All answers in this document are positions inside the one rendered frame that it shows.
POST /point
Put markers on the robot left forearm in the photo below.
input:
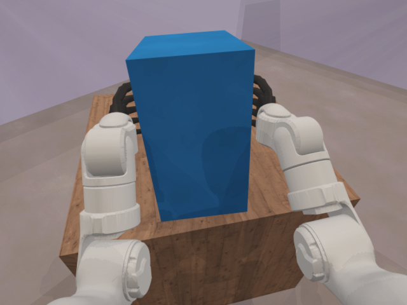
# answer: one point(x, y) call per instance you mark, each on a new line
point(108, 176)

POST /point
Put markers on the robot left hand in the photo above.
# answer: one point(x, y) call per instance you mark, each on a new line
point(120, 101)

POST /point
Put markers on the pedestal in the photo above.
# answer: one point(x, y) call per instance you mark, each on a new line
point(213, 260)

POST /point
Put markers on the left robot upper arm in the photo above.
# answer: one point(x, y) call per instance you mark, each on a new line
point(111, 272)

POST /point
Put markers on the right robot upper arm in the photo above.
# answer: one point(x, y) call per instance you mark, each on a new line
point(336, 252)

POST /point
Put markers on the robot right hand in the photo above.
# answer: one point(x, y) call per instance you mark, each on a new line
point(264, 95)

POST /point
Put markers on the carton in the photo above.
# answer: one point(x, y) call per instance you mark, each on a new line
point(193, 95)

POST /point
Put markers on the robot right forearm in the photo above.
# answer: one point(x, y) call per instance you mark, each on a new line
point(304, 159)

